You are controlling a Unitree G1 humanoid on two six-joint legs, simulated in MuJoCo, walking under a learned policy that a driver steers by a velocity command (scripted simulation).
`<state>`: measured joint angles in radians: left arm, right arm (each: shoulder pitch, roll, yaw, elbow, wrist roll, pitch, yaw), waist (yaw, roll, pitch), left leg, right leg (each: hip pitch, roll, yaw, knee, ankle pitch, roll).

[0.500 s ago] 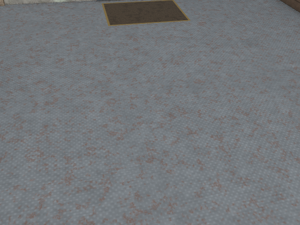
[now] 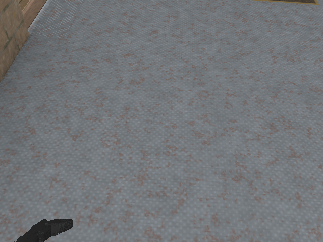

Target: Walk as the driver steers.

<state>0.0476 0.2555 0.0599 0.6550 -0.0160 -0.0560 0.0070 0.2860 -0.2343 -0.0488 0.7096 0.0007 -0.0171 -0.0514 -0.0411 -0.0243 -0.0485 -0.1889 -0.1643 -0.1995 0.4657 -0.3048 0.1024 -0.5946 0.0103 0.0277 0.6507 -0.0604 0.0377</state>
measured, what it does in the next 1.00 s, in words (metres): steps to the right, turning right: right foot, then left foot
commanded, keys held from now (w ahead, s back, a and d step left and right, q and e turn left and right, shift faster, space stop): e+shift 0.42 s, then w+e+shift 0.48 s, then w+q+shift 0.10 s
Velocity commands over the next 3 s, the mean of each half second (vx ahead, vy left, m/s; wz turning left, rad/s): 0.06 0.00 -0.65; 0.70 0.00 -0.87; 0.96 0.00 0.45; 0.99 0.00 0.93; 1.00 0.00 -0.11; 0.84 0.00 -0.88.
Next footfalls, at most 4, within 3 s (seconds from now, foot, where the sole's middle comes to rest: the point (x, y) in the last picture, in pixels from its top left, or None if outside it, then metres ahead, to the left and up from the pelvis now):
0.08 right None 0.17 -0.10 -0.77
0.42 left None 0.19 0.11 -0.77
0.94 right None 0.12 -0.25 -0.77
1.38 left None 0.48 -0.52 -0.77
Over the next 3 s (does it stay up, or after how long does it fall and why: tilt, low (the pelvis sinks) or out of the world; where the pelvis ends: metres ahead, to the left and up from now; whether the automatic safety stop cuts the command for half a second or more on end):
stays up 1.71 -0.93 -0.01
